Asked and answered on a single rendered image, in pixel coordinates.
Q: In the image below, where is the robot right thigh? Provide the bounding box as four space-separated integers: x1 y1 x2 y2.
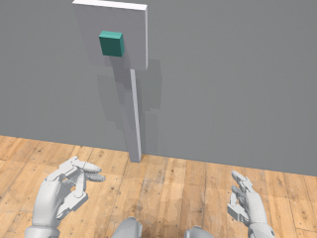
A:
183 228 214 238

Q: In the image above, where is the robot thigh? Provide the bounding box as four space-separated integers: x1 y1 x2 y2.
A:
111 219 143 238
183 228 214 238

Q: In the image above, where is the panel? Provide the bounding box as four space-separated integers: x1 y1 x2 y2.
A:
72 0 148 164

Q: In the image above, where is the robot left forearm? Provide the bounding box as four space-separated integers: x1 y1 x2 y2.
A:
24 225 60 238

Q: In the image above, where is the robot left hand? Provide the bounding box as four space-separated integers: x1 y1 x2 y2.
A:
32 156 106 228

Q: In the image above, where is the robot right hand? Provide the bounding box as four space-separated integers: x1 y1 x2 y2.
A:
227 170 268 228

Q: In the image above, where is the robot left thigh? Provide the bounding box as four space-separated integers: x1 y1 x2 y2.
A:
111 219 143 238

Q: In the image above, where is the robot right forearm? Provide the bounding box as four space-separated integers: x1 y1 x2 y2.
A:
248 222 275 238

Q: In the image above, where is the button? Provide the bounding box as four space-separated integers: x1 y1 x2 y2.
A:
99 31 125 58

